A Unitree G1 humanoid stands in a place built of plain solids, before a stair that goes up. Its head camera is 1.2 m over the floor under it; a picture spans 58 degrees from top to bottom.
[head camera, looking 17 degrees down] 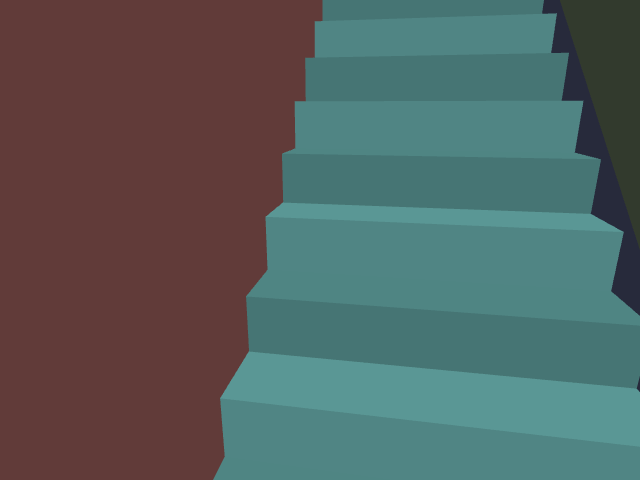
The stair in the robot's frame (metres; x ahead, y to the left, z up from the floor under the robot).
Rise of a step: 0.20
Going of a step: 0.25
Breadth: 1.19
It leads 10 degrees to the right of straight ahead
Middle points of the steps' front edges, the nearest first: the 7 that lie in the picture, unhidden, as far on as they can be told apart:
0.94 -0.30 0.41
1.19 -0.35 0.61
1.44 -0.39 0.82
1.68 -0.43 1.02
1.93 -0.47 1.23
2.17 -0.52 1.43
2.42 -0.56 1.64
